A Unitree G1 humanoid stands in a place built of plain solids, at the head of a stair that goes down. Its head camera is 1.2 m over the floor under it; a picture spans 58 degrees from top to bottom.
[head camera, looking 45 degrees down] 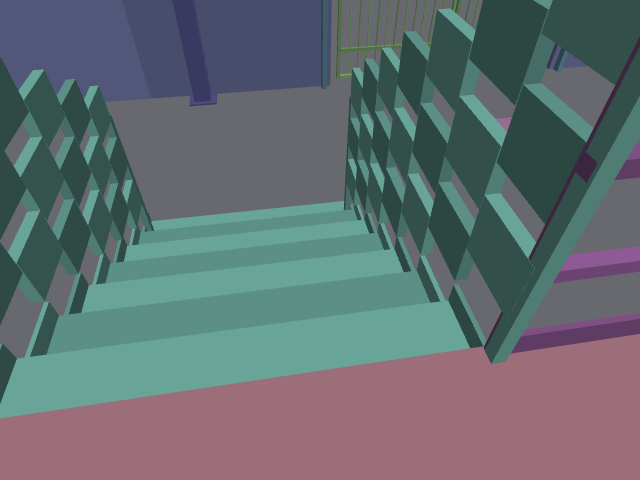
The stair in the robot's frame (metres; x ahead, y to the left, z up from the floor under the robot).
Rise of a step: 0.16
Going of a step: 0.30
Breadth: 1.62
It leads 9 degrees to the left of straight ahead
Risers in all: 8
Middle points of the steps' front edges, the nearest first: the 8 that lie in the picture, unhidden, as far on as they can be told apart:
0.61 0.23 0.00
0.90 0.28 -0.16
1.20 0.33 -0.32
1.50 0.38 -0.49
1.79 0.42 -0.65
2.09 0.47 -0.81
2.38 0.52 -0.97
2.68 0.57 -1.14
